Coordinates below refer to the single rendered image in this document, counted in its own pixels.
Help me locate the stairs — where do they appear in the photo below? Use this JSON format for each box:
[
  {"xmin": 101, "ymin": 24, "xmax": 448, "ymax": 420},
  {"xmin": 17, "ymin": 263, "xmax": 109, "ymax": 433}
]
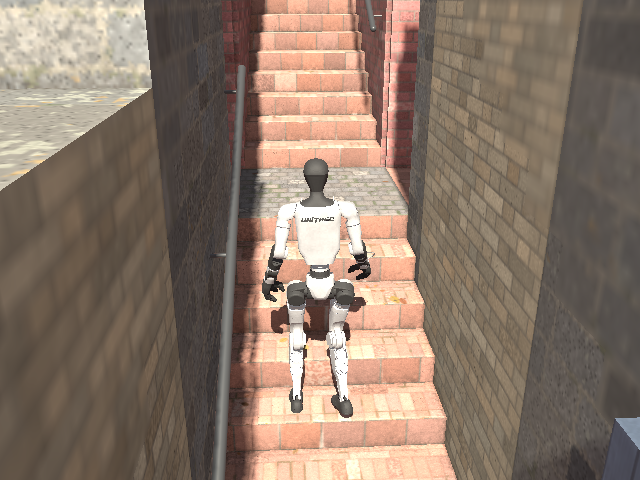
[
  {"xmin": 225, "ymin": 215, "xmax": 457, "ymax": 480},
  {"xmin": 244, "ymin": 0, "xmax": 381, "ymax": 169}
]

